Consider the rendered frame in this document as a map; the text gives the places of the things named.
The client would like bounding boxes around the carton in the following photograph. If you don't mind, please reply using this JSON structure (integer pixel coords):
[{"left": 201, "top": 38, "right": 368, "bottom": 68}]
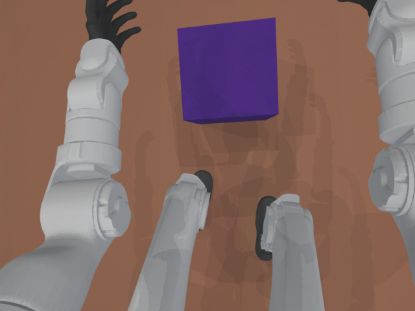
[{"left": 177, "top": 17, "right": 279, "bottom": 124}]

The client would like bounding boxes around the left robot hand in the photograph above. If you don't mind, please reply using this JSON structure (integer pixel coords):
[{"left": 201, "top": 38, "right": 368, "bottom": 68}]
[{"left": 85, "top": 0, "right": 141, "bottom": 54}]

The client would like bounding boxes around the left robot upper arm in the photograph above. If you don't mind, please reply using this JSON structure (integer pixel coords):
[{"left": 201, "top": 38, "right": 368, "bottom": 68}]
[{"left": 0, "top": 178, "right": 131, "bottom": 311}]

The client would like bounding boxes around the right robot shin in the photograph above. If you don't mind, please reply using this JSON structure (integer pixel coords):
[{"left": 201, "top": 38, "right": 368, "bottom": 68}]
[{"left": 261, "top": 194, "right": 313, "bottom": 252}]

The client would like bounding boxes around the left robot thigh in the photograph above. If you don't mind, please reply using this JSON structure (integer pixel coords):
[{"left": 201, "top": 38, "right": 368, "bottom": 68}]
[{"left": 128, "top": 181, "right": 211, "bottom": 311}]

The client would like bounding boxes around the robot right forearm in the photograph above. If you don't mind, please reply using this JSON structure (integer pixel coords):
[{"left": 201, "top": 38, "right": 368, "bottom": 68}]
[{"left": 366, "top": 0, "right": 415, "bottom": 144}]

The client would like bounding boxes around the right robot hand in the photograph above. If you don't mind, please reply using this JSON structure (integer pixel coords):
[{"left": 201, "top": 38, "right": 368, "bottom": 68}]
[{"left": 337, "top": 0, "right": 377, "bottom": 17}]

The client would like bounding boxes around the robot left forearm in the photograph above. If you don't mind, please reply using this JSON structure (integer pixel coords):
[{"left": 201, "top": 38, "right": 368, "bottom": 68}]
[{"left": 40, "top": 38, "right": 129, "bottom": 230}]

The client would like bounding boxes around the right robot upper arm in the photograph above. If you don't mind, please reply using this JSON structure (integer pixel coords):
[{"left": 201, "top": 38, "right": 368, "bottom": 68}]
[{"left": 368, "top": 144, "right": 415, "bottom": 286}]

